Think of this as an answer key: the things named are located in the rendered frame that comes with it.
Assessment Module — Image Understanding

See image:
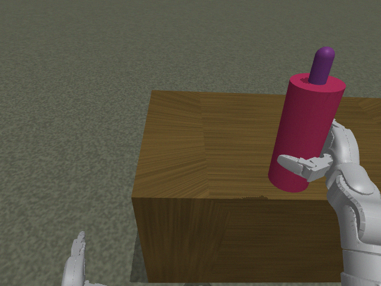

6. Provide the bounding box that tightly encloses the right robot hand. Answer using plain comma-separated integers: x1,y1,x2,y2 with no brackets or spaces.
277,119,360,182

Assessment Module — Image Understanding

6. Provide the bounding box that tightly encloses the bottle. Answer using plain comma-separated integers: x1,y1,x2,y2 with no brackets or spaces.
268,46,346,192

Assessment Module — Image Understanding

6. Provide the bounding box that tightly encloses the left robot hand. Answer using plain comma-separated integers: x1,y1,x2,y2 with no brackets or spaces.
61,231,107,286

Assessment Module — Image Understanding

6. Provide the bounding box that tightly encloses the right robot arm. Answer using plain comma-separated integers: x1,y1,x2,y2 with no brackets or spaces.
325,163,381,286

